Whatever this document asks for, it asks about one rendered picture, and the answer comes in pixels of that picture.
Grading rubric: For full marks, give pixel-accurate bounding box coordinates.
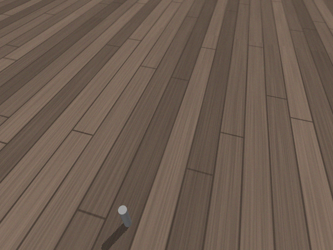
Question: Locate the can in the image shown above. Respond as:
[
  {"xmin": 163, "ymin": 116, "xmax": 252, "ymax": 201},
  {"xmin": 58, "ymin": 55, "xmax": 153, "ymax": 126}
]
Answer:
[{"xmin": 118, "ymin": 205, "xmax": 132, "ymax": 227}]

